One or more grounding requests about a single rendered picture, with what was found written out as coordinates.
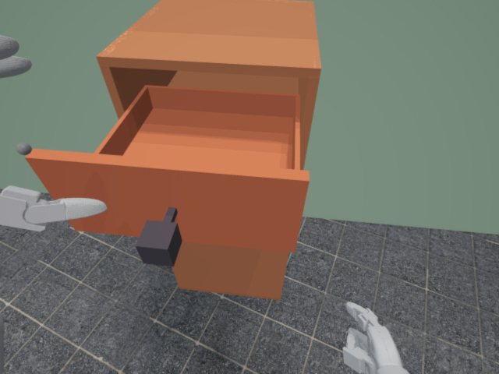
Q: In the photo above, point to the drawer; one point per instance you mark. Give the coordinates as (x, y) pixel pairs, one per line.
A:
(227, 160)

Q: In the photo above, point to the cabinet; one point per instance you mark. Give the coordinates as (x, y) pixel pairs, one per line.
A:
(266, 46)

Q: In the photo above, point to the left robot hand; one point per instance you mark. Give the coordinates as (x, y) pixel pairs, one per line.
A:
(24, 208)

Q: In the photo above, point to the handle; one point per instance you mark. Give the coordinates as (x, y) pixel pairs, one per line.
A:
(160, 241)

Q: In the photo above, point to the right robot hand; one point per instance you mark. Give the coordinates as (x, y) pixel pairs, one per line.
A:
(367, 353)

